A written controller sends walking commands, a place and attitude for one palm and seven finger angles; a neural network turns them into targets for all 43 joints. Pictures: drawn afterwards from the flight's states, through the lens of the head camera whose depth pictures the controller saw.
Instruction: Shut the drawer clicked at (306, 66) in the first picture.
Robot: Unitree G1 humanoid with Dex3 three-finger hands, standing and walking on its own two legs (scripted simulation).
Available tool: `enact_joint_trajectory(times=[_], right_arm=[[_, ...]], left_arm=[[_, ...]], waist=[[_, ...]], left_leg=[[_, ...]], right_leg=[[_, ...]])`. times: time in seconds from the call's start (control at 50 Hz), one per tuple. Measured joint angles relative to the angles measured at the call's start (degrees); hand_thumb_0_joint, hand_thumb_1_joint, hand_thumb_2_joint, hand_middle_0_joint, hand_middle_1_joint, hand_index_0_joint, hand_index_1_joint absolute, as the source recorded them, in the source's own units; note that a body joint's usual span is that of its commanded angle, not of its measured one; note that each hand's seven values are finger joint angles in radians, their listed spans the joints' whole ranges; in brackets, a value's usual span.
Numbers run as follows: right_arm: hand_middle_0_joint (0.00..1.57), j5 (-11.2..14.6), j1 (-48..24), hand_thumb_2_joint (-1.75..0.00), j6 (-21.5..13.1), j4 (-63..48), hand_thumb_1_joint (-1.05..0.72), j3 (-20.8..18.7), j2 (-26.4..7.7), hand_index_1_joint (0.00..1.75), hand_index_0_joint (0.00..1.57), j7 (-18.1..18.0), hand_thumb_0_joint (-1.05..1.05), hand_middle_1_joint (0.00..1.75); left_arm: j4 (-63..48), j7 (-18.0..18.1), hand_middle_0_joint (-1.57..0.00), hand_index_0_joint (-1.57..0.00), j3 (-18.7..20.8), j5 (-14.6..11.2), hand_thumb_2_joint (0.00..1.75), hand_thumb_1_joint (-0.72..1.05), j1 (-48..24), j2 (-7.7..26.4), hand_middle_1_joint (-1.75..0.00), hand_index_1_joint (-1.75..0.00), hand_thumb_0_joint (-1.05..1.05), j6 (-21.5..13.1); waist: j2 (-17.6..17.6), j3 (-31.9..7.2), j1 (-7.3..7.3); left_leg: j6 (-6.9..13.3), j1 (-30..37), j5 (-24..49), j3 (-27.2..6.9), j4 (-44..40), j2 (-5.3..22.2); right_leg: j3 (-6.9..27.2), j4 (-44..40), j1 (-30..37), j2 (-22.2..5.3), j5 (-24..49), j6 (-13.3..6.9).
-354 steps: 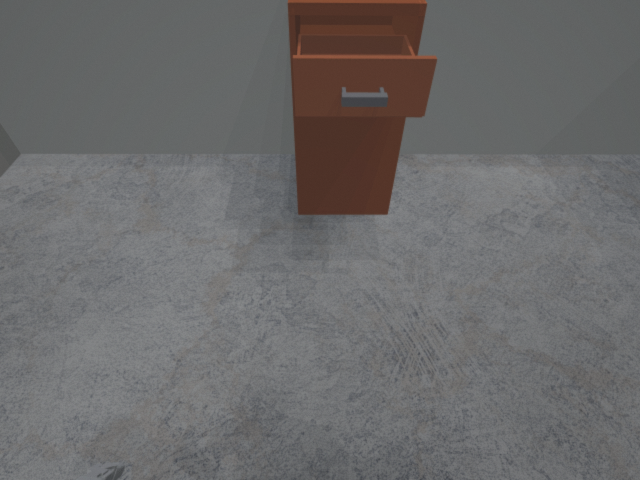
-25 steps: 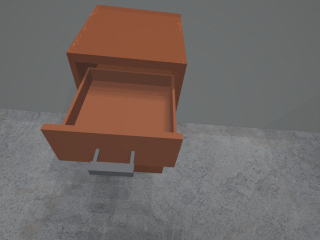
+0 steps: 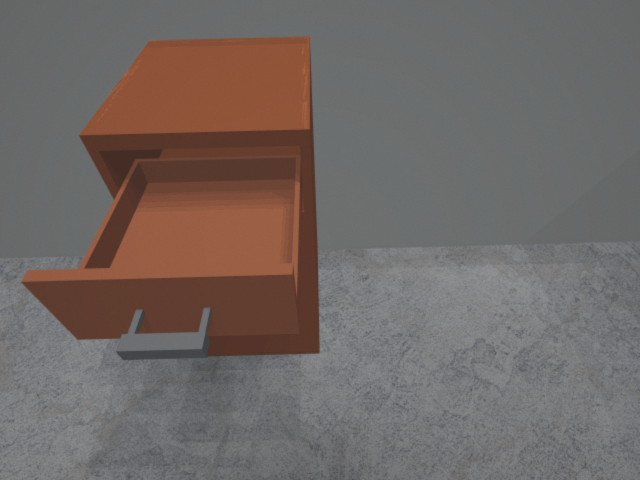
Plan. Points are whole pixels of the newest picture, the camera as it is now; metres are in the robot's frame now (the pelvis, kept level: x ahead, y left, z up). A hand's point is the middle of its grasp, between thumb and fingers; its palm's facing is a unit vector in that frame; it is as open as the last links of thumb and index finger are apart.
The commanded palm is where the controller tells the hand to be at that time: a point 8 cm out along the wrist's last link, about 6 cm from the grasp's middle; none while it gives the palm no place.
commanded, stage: come to a stop and stand still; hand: left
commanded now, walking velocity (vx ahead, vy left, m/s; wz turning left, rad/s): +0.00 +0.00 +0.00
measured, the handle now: (168, 330) +0.32 +0.24 -0.02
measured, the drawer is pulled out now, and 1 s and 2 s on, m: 0.30 0.30 0.30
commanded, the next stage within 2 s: look again from close up in 0.22 s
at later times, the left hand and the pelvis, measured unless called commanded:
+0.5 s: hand out of the picture -0.02 +0.18 -0.19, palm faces +0.03 -0.99 -0.13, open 7.4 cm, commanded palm none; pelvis +0.00 +0.03 +0.00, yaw +0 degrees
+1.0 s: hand out of the picture -0.04 +0.23 -0.18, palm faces +0.02 -0.98 -0.19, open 7.4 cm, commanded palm none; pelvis -0.01 +0.06 +0.00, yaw +0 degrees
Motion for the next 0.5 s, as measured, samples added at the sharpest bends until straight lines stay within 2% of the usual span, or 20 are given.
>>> enact_joint_trajectory(times=[0.14,0.3,0.34,0.4,0.44,0.5], right_arm=[[0.20,-0.12,1.87,-0.90,0.02,0.58,-0.91,0.18,0.42,0.29,0.20,-0.15,0.01,0.30],[0.20,0.08,2.30,-0.90,-0.51,0.70,-0.91,0.41,0.61,0.29,0.20,-0.60,0.01,0.30],[0.20,0.23,1.36,-0.90,-0.37,-0.42,-0.91,0.67,0.15,0.29,0.20,-0.29,0.01,0.30],[0.20,0.58,0.08,-0.90,-1.11,-3.92,-0.91,0.70,-0.70,0.29,0.20,-0.28,0.01,0.30],[0.20,0.51,-0.68,-0.90,-1.59,-4.88,-0.91,0.77,-0.61,0.29,0.20,-0.45,0.01,0.30],[0.20,0.18,-0.77,-0.90,-1.50,-5.44,-0.93,0.92,-1.23,0.29,0.20,-0.63,0.02,0.30]], left_arm=[[0.70,-0.26,-0.20,-0.20,0.07,-0.02,0.90,0.94,2.26,-0.54,-0.30,-0.30,0.01,0.00],[2.25,-0.51,-0.20,-0.20,-0.54,-0.11,0.90,0.92,4.89,-2.64,-0.30,-0.30,0.01,-0.32],[2.13,0.27,-0.20,-0.20,-1.12,0.34,0.90,0.91,5.31,-3.48,-0.30,-0.30,0.01,-1.39],[1.24,0.59,-0.20,-0.20,-1.82,0.42,0.90,0.91,6.62,-4.38,-0.30,-0.30,0.01,-2.15],[1.29,0.51,-0.20,-0.20,-1.98,0.36,0.90,0.91,6.89,-4.10,-0.30,-0.30,0.01,-1.71],[0.75,0.36,-0.20,-0.20,-2.07,0.58,0.90,0.90,6.64,-3.36,-0.30,-0.30,0.01,-0.69]], waist=[[-0.58,0.31,0.27],[-1.42,0.62,0.83],[-0.95,1.21,1.31],[-0.43,1.89,0.60],[-1.08,1.60,0.27],[-1.66,0.28,0.72]], left_leg=[[-0.18,-0.21,0.21,-0.59,-0.40,0.80],[-0.30,0.20,0.05,-0.54,-0.95,0.51],[0.44,-1.98,-3.03,-0.61,3.68,0.62],[2.29,-2.48,-3.89,-0.55,5.09,-0.74],[2.79,-2.12,-2.78,-0.47,5.73,-1.55],[3.41,-2.03,-4.07,-0.25,6.81,-2.54]], right_leg=[[-0.59,-1.76,0.57,0.92,0.77,-0.57],[-0.55,-2.83,1.26,0.67,0.90,-0.11],[-0.24,-2.74,0.65,0.91,1.26,0.38],[0.33,-0.69,-0.28,0.74,0.88,0.85],[0.59,1.19,-0.32,0.02,-0.23,1.37],[0.81,1.92,-0.04,-1.04,-0.70,2.30]])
